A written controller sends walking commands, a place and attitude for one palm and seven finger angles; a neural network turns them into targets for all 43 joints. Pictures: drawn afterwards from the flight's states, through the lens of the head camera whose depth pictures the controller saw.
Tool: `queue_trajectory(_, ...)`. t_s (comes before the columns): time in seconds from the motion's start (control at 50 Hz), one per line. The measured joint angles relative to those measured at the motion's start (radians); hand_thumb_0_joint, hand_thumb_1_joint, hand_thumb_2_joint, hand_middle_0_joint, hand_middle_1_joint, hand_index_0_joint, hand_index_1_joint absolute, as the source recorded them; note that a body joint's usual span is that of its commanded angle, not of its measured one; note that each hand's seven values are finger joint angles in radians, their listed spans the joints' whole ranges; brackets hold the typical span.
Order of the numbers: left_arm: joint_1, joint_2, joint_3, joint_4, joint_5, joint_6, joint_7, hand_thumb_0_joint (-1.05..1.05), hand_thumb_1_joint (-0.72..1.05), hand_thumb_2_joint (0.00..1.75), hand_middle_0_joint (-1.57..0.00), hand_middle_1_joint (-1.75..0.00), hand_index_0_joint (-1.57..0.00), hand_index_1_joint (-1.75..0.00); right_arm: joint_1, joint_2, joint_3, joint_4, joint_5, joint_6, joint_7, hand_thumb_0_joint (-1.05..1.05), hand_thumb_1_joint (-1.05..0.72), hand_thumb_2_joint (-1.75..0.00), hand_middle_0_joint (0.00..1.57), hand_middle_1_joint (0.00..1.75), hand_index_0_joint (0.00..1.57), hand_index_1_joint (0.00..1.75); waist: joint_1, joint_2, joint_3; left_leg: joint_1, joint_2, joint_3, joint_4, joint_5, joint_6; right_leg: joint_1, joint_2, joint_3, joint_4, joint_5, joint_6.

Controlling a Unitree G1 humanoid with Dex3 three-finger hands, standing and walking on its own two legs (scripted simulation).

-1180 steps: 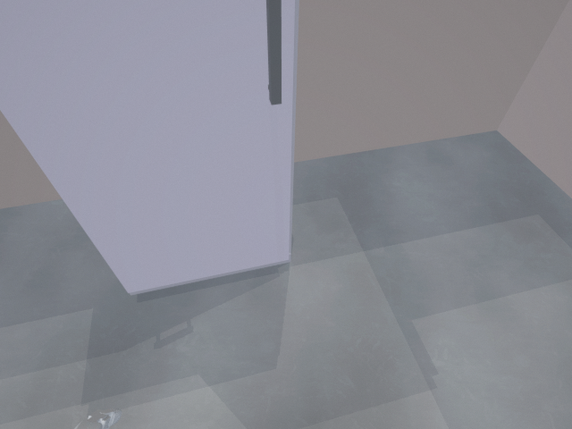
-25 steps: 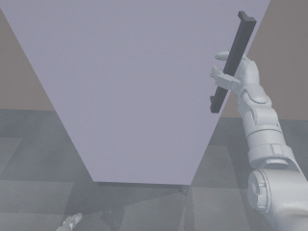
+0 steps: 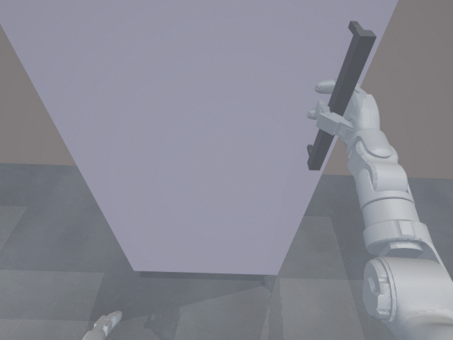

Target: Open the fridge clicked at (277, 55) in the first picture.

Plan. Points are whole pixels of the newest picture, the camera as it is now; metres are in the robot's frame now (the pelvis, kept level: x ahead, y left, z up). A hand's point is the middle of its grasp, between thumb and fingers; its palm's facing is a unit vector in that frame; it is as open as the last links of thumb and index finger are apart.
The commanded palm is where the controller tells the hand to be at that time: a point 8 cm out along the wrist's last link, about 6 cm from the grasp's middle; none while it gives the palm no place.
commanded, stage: grip the handle and tug to test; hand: right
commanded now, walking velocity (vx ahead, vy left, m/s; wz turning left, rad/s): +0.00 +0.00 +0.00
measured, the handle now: (331, 106) +0.49 -0.14 +0.19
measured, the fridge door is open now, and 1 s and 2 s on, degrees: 0 2 22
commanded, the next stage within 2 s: pull the door a little, standing still in 0.28 s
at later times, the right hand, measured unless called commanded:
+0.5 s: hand (323, 121) +0.43 -0.12 +0.20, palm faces -0.05 +1.00 +0.00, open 5.6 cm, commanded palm +0.40 -0.17 +0.20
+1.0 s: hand (327, 132) +0.41 -0.12 +0.19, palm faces -0.02 +0.99 -0.14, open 6.3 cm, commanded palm +0.38 -0.17 +0.19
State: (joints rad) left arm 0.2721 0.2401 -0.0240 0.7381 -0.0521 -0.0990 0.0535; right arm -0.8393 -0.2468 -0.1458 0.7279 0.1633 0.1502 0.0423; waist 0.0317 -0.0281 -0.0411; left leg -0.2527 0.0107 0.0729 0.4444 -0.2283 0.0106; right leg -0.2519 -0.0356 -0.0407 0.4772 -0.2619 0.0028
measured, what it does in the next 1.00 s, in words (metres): shifts its weight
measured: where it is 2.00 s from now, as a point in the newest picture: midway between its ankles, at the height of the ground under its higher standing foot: outside the picture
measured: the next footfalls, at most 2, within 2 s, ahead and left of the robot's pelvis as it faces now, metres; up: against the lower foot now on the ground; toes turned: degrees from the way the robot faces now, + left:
right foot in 1.12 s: +0.13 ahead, -0.11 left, +0.01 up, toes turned +5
left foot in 1.32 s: +0.24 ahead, +0.09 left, +0.00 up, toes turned +3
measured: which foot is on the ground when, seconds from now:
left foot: down 0.00-1.00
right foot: down 0.00-1.00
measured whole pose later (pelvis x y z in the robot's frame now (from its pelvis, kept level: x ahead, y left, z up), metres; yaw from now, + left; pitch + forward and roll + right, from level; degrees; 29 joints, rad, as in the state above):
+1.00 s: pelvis +0.12 +0.02 +0.02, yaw +10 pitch +5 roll +0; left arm 0.17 0.24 -0.05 0.56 -0.04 0.02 0.04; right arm 0.14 -0.25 -0.24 -0.49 0.21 0.39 0.05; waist -0.03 -0.04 -0.12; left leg -0.14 -0.01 0.04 0.41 -0.19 0.02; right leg -0.14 -0.04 -0.04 0.55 -0.17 0.00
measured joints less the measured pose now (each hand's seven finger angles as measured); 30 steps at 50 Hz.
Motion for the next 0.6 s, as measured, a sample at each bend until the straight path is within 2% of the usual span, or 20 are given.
queue_trajectory(0.16,-0.007,-0.001,0.004,-0.032,-0.005,0.019,-0.005,0.01,0.9,0.9,-0.21,-0.3,-0.2,-0.3,0.125,0.007,-0.02,-0.174,0.002,0.052,-0.004,0.02,-0.75,-0.79,0.44,1.4,0.45,1.4,-0.001,-0.006,-0.009,0.038,-0.008,-0.025,-0.029,0.0,-0.002,0.052,-0.006,-0.026,-0.036,-0.006,0.001)
queue_trajectory(0.42,-0.073,-0.004,0.004,-0.083,-0.002,0.069,-0.009,0.01,0.9,0.9,-0.2,-0.3,-0.2,-0.3,0.347,0.043,-0.024,-0.54,-0.002,0.214,-0.01,0.02,-0.78,-0.79,0.33,1.4,0.32,1.4,-0.021,-0.01,-0.03,0.104,-0.014,-0.052,-0.075,-0.007,-0.004,0.128,-0.006,-0.045,-0.079,-0.011,0.001)
queue_trajectory(0.54,-0.108,-0.002,-0.004,-0.083,0.005,0.094,0.004,0.01,0.9,0.9,-0.21,-0.3,-0.2,-0.3,0.361,0.046,-0.001,-0.586,0.007,0.254,0.016,0.02,-0.77,-0.79,0.34,1.4,0.34,1.4,-0.045,-0.005,-0.033,0.127,-0.013,-0.041,-0.076,-0.031,-0.001,0.143,-0.004,-0.023,-0.077,-0.028,0.003)
queue_trajectory(0.6,-0.125,-0.005,-0.005,-0.086,0.006,0.106,0.005,0.01,0.9,0.9,-0.21,-0.3,-0.2,-0.3,0.377,0.049,-0.002,-0.606,0.008,0.265,0.015,0.02,-0.76,-0.79,0.35,1.4,0.35,1.4,-0.049,-0.008,-0.035,0.13,-0.012,-0.038,-0.073,-0.03,0.0,0.145,-0.003,-0.018,-0.073,-0.023,0.004)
